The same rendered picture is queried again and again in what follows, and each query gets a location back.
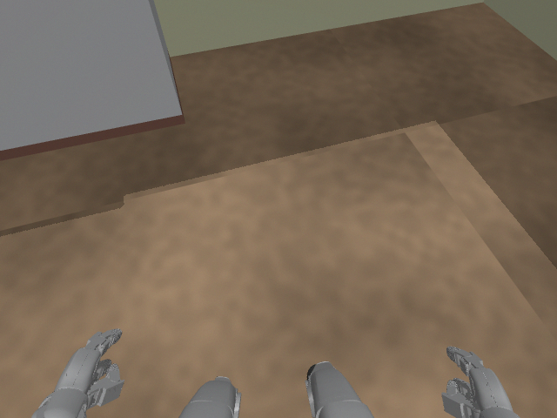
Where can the left robot arm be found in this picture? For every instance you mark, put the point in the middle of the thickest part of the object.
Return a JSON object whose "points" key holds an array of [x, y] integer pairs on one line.
{"points": [[63, 403]]}

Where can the left robot hand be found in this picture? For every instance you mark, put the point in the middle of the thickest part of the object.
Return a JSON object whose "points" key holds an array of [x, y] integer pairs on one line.
{"points": [[84, 369]]}

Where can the right robot hand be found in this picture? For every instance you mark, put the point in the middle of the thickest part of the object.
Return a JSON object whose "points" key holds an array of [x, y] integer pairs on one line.
{"points": [[466, 400]]}

